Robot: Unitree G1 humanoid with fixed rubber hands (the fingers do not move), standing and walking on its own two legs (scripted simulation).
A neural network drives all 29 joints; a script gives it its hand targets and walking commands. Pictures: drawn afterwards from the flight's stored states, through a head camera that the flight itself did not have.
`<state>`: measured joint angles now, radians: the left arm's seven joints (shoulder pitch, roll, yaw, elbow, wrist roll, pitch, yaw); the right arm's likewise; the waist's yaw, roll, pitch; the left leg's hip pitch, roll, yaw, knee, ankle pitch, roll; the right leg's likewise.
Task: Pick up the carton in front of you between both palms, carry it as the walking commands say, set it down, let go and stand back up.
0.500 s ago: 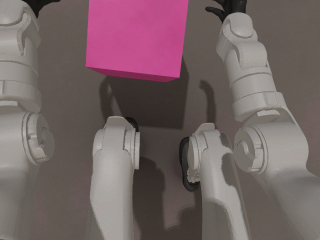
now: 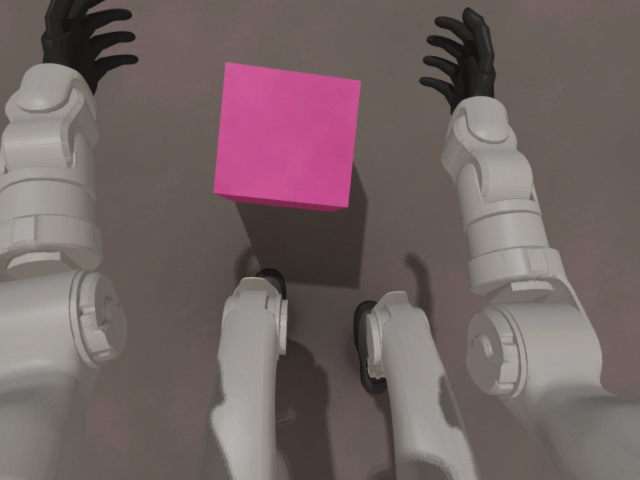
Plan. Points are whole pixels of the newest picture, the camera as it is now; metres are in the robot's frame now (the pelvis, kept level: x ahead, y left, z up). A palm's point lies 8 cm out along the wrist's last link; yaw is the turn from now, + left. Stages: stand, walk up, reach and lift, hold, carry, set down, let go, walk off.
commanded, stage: set down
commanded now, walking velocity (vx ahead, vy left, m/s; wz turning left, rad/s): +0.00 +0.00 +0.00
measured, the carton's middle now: (287, 151) +0.50 +0.09 -0.44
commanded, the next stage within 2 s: let go in 0.18 s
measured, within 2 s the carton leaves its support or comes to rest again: neither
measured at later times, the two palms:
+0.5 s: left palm out of the picture +0.42 +0.30 +0.01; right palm (564, 141) +0.45 -0.12 +0.01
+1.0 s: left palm out of the picture +0.27 +0.24 +0.13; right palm out of the picture +0.31 -0.23 +0.13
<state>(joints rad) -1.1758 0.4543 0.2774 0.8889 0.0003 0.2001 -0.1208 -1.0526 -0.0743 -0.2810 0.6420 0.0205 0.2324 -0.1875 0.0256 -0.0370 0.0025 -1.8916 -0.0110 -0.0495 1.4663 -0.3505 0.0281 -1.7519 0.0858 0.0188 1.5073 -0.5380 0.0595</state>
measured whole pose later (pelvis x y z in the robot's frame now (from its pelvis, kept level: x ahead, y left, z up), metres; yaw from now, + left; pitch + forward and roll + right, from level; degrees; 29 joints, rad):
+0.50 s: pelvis +0.04 +0.01 +0.13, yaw +3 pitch +37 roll -3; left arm -0.68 0.31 0.27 0.68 0.11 0.13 -0.10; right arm -0.58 -0.07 -0.21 0.55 -0.10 0.15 -0.07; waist 0.02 -0.03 -0.02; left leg -1.33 -0.03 -0.03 0.91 -0.22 0.04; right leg -1.20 0.04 0.05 0.94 -0.38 0.05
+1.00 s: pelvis +0.10 -0.02 +0.21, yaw +5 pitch +9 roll +1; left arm 0.13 0.22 0.09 0.49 0.00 -0.01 -0.06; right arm 0.14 -0.19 -0.05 0.47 0.00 0.00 0.04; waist -0.01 -0.03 0.02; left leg -0.45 -0.03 -0.03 0.48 -0.18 0.00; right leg -0.35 0.02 0.06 0.52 -0.33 0.00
